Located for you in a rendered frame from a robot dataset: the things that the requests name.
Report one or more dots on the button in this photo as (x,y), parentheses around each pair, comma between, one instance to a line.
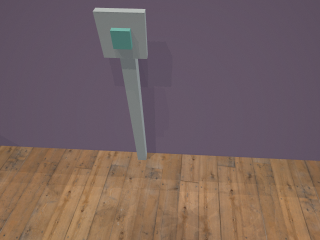
(121,38)

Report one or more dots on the panel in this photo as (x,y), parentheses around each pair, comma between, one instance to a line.
(135,20)

